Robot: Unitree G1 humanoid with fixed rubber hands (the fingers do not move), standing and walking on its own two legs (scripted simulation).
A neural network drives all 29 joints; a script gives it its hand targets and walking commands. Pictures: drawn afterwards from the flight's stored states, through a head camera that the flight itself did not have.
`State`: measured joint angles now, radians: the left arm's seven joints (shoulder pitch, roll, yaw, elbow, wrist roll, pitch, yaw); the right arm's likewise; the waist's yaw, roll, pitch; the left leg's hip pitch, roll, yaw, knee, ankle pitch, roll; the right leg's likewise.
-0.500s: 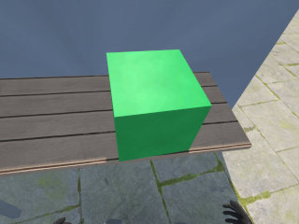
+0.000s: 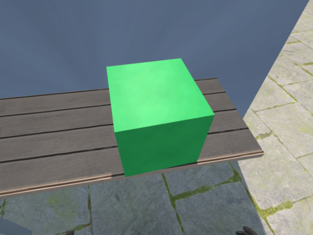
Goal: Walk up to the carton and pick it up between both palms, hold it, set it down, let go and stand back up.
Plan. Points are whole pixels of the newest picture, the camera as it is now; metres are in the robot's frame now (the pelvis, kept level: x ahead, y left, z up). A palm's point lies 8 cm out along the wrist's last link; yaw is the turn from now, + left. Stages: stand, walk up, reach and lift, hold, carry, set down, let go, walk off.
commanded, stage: walk up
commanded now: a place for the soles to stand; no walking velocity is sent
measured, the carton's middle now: (153, 116) +0.47 +0.02 +0.01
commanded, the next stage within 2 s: none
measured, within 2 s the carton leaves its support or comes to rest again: neither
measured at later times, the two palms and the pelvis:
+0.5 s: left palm out of the picture +0.14 +0.11 -0.13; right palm out of the picture +0.10 -0.47 -0.13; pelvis +0.02 -0.17 -0.05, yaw +9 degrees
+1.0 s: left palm out of the picture -0.04 +0.00 -0.09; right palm (291, 193) +0.27 -0.42 -0.12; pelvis +0.06 -0.24 +0.00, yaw +22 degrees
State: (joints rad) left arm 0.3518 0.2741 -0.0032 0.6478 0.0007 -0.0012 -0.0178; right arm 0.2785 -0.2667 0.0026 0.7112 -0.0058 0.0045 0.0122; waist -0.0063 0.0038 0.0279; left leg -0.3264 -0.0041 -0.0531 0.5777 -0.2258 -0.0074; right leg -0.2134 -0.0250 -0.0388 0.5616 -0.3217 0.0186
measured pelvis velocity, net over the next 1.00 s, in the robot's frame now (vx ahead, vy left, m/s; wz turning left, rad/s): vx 0.06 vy -0.24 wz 0.39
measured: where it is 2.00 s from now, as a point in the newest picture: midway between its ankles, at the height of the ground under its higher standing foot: outside the picture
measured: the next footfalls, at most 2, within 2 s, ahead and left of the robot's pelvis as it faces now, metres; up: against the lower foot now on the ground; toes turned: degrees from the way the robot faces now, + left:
right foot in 0.46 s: +0.13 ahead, -0.32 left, +0.00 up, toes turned +7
left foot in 1.12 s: +0.09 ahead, -0.09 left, +0.00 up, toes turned +28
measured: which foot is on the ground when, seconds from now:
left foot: down 0.00-0.46, up 0.48-1.00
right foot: down 0.00-0.04, up 0.06-0.44, down 0.46-1.00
